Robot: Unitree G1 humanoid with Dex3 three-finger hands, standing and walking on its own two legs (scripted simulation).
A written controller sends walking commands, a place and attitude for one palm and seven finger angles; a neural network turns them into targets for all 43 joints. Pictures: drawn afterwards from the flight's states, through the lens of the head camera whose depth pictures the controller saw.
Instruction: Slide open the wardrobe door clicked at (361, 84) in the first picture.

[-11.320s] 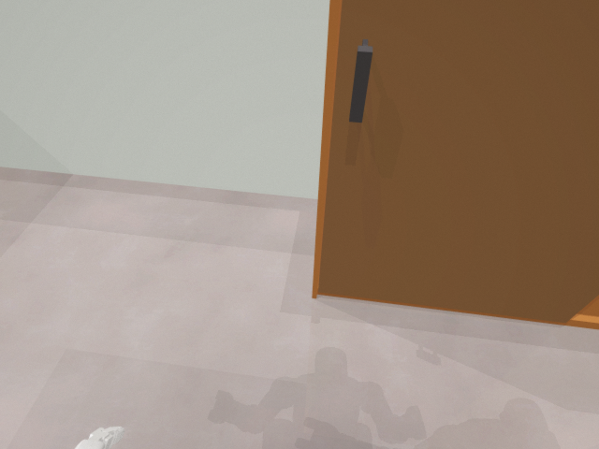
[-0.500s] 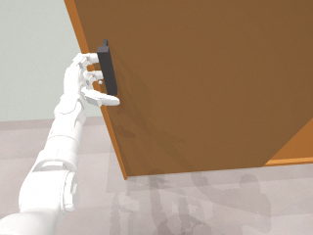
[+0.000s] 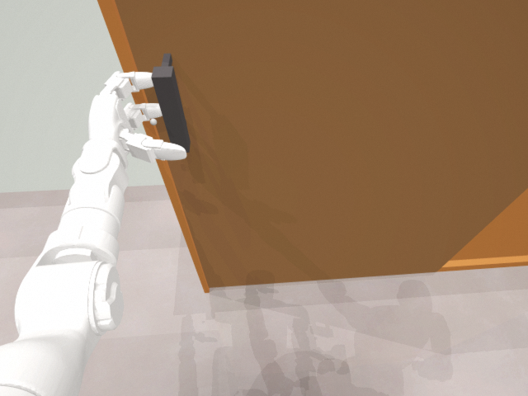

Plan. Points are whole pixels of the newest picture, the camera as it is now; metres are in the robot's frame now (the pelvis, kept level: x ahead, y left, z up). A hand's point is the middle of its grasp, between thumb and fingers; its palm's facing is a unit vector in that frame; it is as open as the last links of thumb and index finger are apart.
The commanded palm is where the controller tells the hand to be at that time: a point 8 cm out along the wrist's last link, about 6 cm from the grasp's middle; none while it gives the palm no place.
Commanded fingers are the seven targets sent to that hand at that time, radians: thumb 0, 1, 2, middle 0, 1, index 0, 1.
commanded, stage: feel for the door with the fingertips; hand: left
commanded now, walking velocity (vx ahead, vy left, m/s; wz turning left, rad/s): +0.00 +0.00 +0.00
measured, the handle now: (174, 104) +0.53 +0.13 +0.15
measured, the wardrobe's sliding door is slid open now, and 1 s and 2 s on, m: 0.00 0.00 0.00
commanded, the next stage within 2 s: slide the fingers in behind the handle in 0.06 s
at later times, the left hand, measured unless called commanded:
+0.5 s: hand (153, 122) +0.48 +0.15 +0.15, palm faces +0.04 -1.00 +0.01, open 13.9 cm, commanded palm +0.45 +0.21 +0.15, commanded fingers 0.00 -0.50 0.30 -0.30 -1.20 -0.30 -1.20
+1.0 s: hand (172, 121) +0.48 +0.13 +0.15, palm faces +0.02 -1.00 +0.02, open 14.0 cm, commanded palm +0.46 +0.18 +0.15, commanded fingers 0.00 -0.50 0.30 -0.30 -1.20 -0.30 -1.20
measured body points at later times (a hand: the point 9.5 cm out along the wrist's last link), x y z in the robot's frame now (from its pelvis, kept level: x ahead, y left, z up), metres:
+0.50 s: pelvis +0.00 +0.01 +0.00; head +0.05 +0.01 +0.45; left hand +0.48 +0.21 +0.15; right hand +0.04 -0.25 -0.13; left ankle +0.03 +0.12 -0.72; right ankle -0.03 -0.10 -0.72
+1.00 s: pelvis +0.01 +0.01 +0.00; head +0.04 +0.00 +0.45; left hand +0.48 +0.18 +0.15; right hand +0.05 -0.25 -0.13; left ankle +0.03 +0.12 -0.72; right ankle -0.03 -0.10 -0.72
